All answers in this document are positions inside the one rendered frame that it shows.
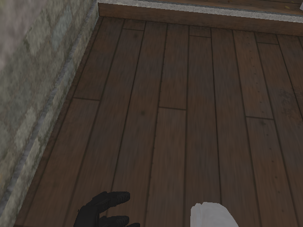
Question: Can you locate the left robot hand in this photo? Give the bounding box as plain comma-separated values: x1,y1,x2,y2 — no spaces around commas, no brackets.
73,191,140,227

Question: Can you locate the right robot thigh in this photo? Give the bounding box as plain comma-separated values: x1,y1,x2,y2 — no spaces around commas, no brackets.
190,201,239,227

